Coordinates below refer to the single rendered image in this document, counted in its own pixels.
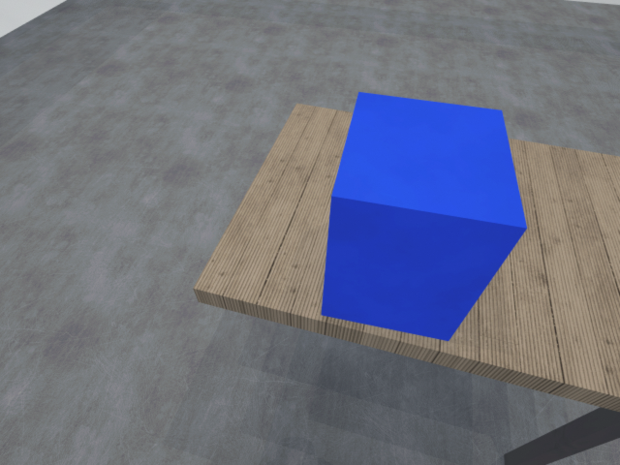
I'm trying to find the carton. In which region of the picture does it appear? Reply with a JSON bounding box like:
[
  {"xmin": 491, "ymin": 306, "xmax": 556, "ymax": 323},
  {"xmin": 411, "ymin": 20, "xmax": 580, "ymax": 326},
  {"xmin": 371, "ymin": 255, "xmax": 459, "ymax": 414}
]
[{"xmin": 322, "ymin": 92, "xmax": 527, "ymax": 341}]

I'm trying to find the table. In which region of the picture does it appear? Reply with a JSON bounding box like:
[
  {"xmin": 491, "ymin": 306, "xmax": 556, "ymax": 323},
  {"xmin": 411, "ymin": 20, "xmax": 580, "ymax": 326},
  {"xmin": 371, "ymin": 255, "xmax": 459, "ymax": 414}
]
[{"xmin": 193, "ymin": 104, "xmax": 620, "ymax": 465}]

